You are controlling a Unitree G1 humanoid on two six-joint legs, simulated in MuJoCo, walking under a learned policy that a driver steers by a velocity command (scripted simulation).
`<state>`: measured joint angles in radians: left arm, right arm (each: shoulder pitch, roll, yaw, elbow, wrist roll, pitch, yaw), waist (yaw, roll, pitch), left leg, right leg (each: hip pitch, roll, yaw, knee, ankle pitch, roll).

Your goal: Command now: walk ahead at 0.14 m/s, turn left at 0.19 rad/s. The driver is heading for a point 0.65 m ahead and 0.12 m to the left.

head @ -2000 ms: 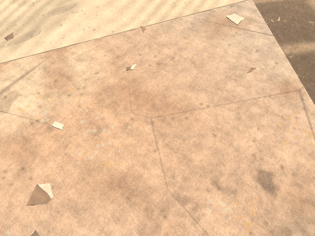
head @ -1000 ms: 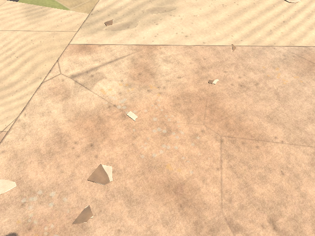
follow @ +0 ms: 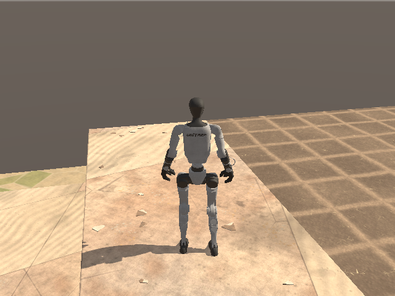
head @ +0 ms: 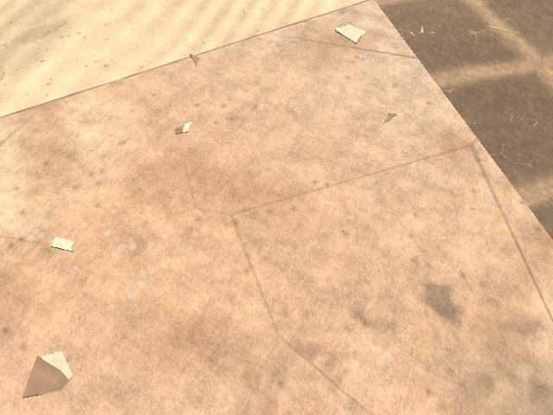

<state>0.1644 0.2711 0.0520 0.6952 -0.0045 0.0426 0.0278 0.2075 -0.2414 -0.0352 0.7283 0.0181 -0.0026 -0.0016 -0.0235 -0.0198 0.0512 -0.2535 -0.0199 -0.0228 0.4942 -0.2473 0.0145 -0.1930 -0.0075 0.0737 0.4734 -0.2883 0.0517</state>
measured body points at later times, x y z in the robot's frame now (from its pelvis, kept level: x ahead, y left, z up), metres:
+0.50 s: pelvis +0.13 +0.09 -0.01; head +0.15 +0.12 +0.44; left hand +0.16 +0.39 -0.12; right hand +0.33 -0.14 -0.09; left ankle +0.13 +0.17 -0.74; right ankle +0.10 -0.09 -0.65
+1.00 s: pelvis +0.42 +0.15 -0.02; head +0.46 +0.16 +0.43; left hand +0.56 +0.43 -0.11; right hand +0.52 -0.13 -0.13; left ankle +0.21 +0.22 -0.63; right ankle +0.52 +0.09 -0.74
